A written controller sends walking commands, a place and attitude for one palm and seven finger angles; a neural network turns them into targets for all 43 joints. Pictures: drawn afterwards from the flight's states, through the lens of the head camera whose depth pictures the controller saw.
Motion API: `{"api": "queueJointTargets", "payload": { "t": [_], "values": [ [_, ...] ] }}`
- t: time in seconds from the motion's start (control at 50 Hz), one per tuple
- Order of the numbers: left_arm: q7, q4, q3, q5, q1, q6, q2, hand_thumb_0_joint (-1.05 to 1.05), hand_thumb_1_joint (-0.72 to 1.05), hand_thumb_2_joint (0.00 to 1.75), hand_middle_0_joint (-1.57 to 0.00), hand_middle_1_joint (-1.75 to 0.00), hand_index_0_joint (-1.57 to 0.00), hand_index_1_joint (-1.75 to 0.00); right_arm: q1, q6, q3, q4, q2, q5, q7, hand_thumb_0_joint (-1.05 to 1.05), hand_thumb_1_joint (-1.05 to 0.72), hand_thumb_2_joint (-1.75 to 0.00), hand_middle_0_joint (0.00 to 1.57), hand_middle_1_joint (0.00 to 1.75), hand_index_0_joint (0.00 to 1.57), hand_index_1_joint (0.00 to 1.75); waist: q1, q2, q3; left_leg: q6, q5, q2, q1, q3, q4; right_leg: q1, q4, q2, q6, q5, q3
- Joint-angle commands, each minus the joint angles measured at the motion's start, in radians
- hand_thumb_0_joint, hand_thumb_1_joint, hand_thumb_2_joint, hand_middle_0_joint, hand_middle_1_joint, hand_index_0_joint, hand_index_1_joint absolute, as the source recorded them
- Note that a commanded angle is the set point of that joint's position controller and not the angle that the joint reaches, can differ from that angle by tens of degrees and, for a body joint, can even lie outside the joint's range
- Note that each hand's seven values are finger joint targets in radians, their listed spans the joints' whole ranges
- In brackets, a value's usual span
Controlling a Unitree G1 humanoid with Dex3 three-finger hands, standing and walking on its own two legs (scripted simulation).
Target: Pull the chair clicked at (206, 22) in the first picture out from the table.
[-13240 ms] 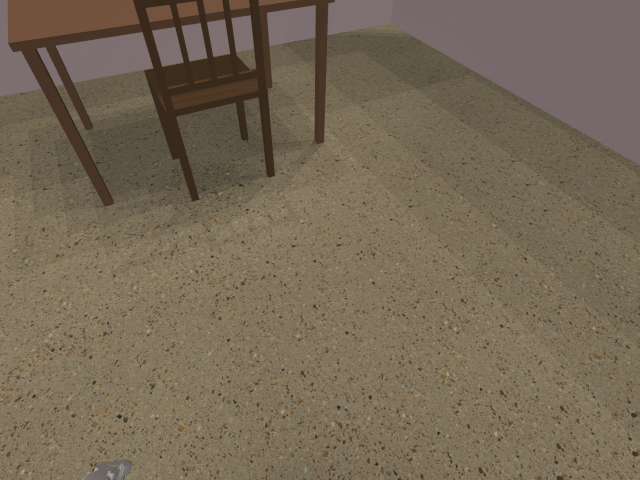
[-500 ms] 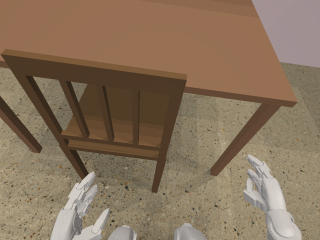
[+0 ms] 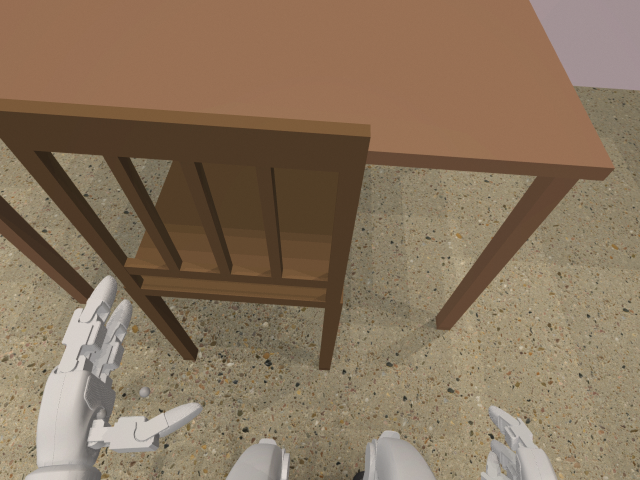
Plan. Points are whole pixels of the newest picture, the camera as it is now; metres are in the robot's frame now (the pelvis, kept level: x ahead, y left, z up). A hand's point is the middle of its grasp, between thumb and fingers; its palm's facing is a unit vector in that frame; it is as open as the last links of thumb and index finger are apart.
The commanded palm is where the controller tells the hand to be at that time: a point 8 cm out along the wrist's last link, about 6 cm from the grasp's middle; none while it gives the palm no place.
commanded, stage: raise the hand toward the chair's back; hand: left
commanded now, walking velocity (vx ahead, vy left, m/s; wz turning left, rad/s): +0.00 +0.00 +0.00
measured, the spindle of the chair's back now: (211, 223) +0.45 +0.19 +0.00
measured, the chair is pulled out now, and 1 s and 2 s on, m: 0.00 0.00 0.00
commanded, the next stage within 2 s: aim the fingers beside a spindle in 1.12 s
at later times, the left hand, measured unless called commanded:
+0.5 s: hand (163, 365) +0.24 +0.19 +0.04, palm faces -0.06 -1.00 -0.05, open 16.8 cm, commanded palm +0.22 +0.26 +0.06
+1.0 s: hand (133, 336) +0.26 +0.22 +0.06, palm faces +0.05 -1.00 -0.06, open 16.9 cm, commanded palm +0.23 +0.27 +0.06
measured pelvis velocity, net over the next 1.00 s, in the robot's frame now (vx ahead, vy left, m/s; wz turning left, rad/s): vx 0.01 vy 0.01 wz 0.00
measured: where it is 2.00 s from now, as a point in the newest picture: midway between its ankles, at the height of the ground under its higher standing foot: outside the picture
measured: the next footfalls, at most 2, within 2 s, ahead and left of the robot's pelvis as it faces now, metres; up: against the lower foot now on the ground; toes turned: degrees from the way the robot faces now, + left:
none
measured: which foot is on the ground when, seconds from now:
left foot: down 0.00-1.00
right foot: down 0.00-1.00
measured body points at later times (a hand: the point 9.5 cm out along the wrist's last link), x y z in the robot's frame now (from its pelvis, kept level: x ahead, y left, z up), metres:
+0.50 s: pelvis +0.01 +0.00 +0.01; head +0.09 +0.01 +0.45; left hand +0.24 +0.24 +0.04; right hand +0.21 -0.23 -0.06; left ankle -0.01 +0.10 -0.64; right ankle +0.05 -0.11 -0.64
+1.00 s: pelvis +0.01 +0.01 +0.02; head +0.09 +0.02 +0.46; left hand +0.25 +0.27 +0.07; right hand +0.18 -0.24 -0.06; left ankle -0.01 +0.10 -0.64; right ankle +0.05 -0.11 -0.64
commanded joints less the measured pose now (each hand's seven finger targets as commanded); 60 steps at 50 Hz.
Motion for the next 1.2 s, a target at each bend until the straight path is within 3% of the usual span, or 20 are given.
{"api": "queueJointTargets", "payload": {
  "t": [0.0,0.06,0.14,0.22,0.28,0.32,0.38,0.44,0.46,0.54,0.62,0.66,0.74,0.84,0.88,0.96,1.02,1.06,1.14,1.18],
  "values": [
    [-0.123,-0.076,-0.091,0.016,-0.104,-0.104,0.073,0.00,-0.27,0.40,-0.08,-0.12,-0.08,-0.12,-0.102,-0.092,-0.041,-0.170,-0.138,0.013,-0.010,0.00,-0.90,-0.90,0.20,0.30,0.20,0.30,-0.051,0.018,-0.125,-0.007,0.106,-0.004,-0.010,-0.044,-0.176,0.133,-0.159,0.012,-0.006,-0.086,0.078],
    [-0.162,-0.109,0.026,-0.007,-0.084,-0.033,0.183,0.00,-0.34,0.37,-0.08,-0.11,-0.08,-0.11,-0.098,-0.086,-0.050,-0.197,-0.148,0.027,-0.024,0.00,-0.90,-0.90,0.20,0.30,0.20,0.30,0.000,0.042,-0.225,-0.004,0.174,-0.008,0.040,-0.033,-0.214,0.248,-0.177,0.010,-0.007,-0.026,0.085],
    [-0.085,-0.231,0.173,-0.056,-0.066,0.012,0.236,0.00,-0.43,0.33,-0.07,-0.09,-0.07,-0.09,-0.103,-0.062,-0.052,-0.210,-0.112,0.022,-0.030,0.00,-0.90,-0.90,0.20,0.30,0.20,0.30,0.061,0.098,-0.316,-0.017,0.363,-0.011,0.126,-0.026,-0.254,0.379,-0.162,0.020,-0.009,0.174,0.053],
    [-0.028,-0.129,0.102,-0.060,-0.099,-0.007,0.120,0.00,-0.50,0.30,-0.06,-0.08,-0.06,-0.08,-0.102,-0.054,-0.042,-0.181,-0.102,0.011,-0.017,0.00,-0.90,-0.90,0.20,0.30,0.20,0.30,0.005,0.032,-0.178,-0.020,0.352,-0.004,0.096,-0.027,-0.233,0.307,-0.173,0.025,0.000,0.190,0.039],
    [-0.087,0.008,0.013,-0.018,-0.160,0.000,0.094,0.00,-0.50,0.30,-0.06,-0.08,-0.06,-0.08,-0.095,-0.053,-0.034,-0.175,-0.131,0.010,-0.010,0.00,-0.90,-0.90,0.20,0.30,0.20,0.30,-0.043,-0.012,-0.090,-0.013,0.246,-0.001,0.037,-0.034,-0.217,0.225,-0.185,0.024,0.004,0.089,0.048],
    [-0.146,0.034,-0.008,-0.011,-0.195,0.015,0.117,0.00,-0.50,0.30,-0.06,-0.08,-0.06,-0.08,-0.083,-0.058,-0.032,-0.187,-0.149,0.016,-0.014,0.00,-0.90,-0.90,0.20,0.30,0.20,0.30,-0.046,0.006,-0.096,-0.011,0.225,-0.001,0.051,-0.037,-0.227,0.222,-0.194,0.022,-0.001,0.067,0.052],
    [-0.205,-0.034,0.069,-0.028,-0.251,0.038,0.212,0.00,-0.50,0.30,-0.06,-0.08,-0.06,-0.08,-0.070,-0.065,-0.032,-0.199,-0.156,0.021,-0.026,0.00,-0.90,-0.90,0.20,0.30,0.20,0.30,-0.020,0.043,-0.214,-0.008,0.305,-0.005,0.115,-0.034,-0.234,0.307,-0.197,0.017,-0.004,0.156,0.064],
    [-0.185,-0.132,0.190,-0.071,-0.265,0.025,0.281,0.00,-0.50,0.30,-0.06,-0.08,-0.06,-0.08,-0.077,-0.073,-0.034,-0.192,-0.139,0.016,-0.034,0.00,-0.90,-0.90,0.20,0.30,0.20,0.30,0.014,0.050,-0.318,-0.013,0.420,-0.004,0.166,-0.033,-0.238,0.396,-0.183,0.020,-0.002,0.271,0.061],
    [-0.174,-0.152,0.195,-0.084,-0.259,0.015,0.262,0.00,-0.50,0.30,-0.06,-0.08,-0.06,-0.08,-0.074,-0.074,-0.030,-0.189,-0.127,0.014,-0.032,0.00,-0.90,-0.90,0.20,0.30,0.20,0.30,0.021,0.072,-0.326,-0.018,0.450,-0.006,0.181,-0.033,-0.247,0.412,-0.182,0.020,-0.004,0.297,0.057],
    [-0.128,-0.054,0.185,-0.084,-0.255,-0.010,0.208,0.00,-0.50,0.30,-0.06,-0.08,-0.06,-0.08,-0.081,-0.074,-0.031,-0.145,-0.119,0.010,-0.022,0.00,-0.90,-0.90,0.20,0.30,0.20,0.30,0.001,0.048,-0.241,-0.025,0.464,0.000,0.154,-0.038,-0.242,0.359,-0.174,0.024,-0.003,0.301,0.038],
    [-0.189,0.100,0.097,-0.063,-0.265,0.038,0.156,0.00,-0.50,0.30,-0.06,-0.08,-0.06,-0.08,-0.071,-0.065,-0.034,-0.141,-0.148,0.018,-0.017,0.00,-0.90,-0.90,0.20,0.30,0.20,0.30,-0.029,0.016,-0.160,-0.021,0.370,0.000,0.112,-0.033,-0.252,0.302,-0.197,0.020,0.004,0.214,0.038],
    [-0.229,0.109,0.086,-0.063,-0.245,0.070,0.164,0.00,-0.50,0.30,-0.06,-0.08,-0.06,-0.08,-0.065,-0.065,-0.038,-0.155,-0.157,0.026,-0.018,0.00,-0.90,-0.90,0.20,0.30,0.20,0.30,-0.021,0.024,-0.197,-0.017,0.398,0.000,0.136,-0.031,-0.264,0.338,-0.207,0.017,0.002,0.241,0.043],
    [-0.223,-0.009,0.174,-0.085,-0.276,0.070,0.254,0.00,-0.50,0.30,-0.06,-0.08,-0.06,-0.08,-0.070,-0.070,-0.041,-0.175,-0.155,0.022,-0.023,0.00,-0.90,-0.90,0.20,0.30,0.20,0.30,0.004,0.022,-0.264,-0.016,0.446,0.000,0.169,-0.034,-0.278,0.404,-0.212,0.019,0.001,0.286,0.047],
    [-0.131,-0.032,0.222,-0.086,-0.286,-0.023,0.253,0.00,-0.50,0.30,-0.06,-0.08,-0.06,-0.08,-0.073,-0.073,-0.036,-0.147,-0.132,0.006,-0.015,0.00,-0.90,-0.90,0.20,0.30,0.20,0.30,0.015,0.050,-0.209,-0.029,0.426,0.000,0.153,-0.037,-0.282,0.358,-0.195,0.024,-0.005,0.239,0.035],
    [-0.127,0.022,0.177,-0.074,-0.284,-0.038,0.205,0.00,-0.50,0.30,-0.06,-0.08,-0.06,-0.08,-0.071,-0.072,-0.035,-0.138,-0.135,0.005,-0.009,0.00,-0.90,-0.90,0.20,0.30,0.20,0.30,-0.003,0.048,-0.185,-0.029,0.402,0.001,0.141,-0.035,-0.272,0.316,-0.187,0.022,-0.002,0.217,0.033],
    [-0.188,0.093,0.103,-0.059,-0.276,0.002,0.175,0.00,-0.50,0.30,-0.06,-0.08,-0.06,-0.08,-0.068,-0.064,-0.035,-0.151,-0.155,0.014,-0.006,0.00,-0.90,-0.90,0.20,0.30,0.20,0.30,-0.019,0.056,-0.180,-0.022,0.345,-0.002,0.128,-0.030,-0.272,0.302,-0.203,0.018,-0.001,0.173,0.043],
    [-0.226,0.040,0.112,-0.070,-0.294,0.035,0.209,0.00,-0.50,0.30,-0.06,-0.08,-0.06,-0.08,-0.071,-0.066,-0.035,-0.171,-0.162,0.024,-0.014,0.00,-0.90,-0.90,0.20,0.30,0.20,0.30,-0.016,0.044,-0.218,-0.017,0.335,-0.002,0.148,-0.035,-0.283,0.335,-0.221,0.019,0.001,0.167,0.049],
    [-0.218,-0.018,0.161,-0.081,-0.304,0.032,0.250,0.00,-0.50,0.30,-0.06,-0.08,-0.06,-0.08,-0.069,-0.069,-0.035,-0.172,-0.157,0.019,-0.020,0.00,-0.90,-0.90,0.20,0.30,0.20,0.30,-0.003,0.038,-0.269,-0.015,0.384,-0.002,0.162,-0.039,-0.282,0.375,-0.214,0.019,0.002,0.213,0.050],
    [-0.168,-0.050,0.206,-0.095,-0.308,-0.012,0.259,0.00,-0.50,0.30,-0.06,-0.08,-0.06,-0.08,-0.077,-0.077,-0.031,-0.152,-0.140,0.010,-0.020,0.00,-0.90,-0.90,0.20,0.30,0.20,0.30,0.005,0.047,-0.245,-0.025,0.414,-0.001,0.164,-0.045,-0.273,0.353,-0.196,0.025,-0.001,0.228,0.039],
    [-0.159,-0.002,0.178,-0.091,-0.298,-0.021,0.215,0.00,-0.50,0.30,-0.06,-0.08,-0.06,-0.08,-0.077,-0.076,-0.028,-0.144,-0.136,0.008,-0.016,0.00,-0.90,-0.90,0.20,0.30,0.20,0.30,-0.006,0.039,-0.208,-0.027,0.383,0.000,0.146,-0.042,-0.268,0.318,-0.191,0.024,0.001,0.199,0.034]
  ]
}}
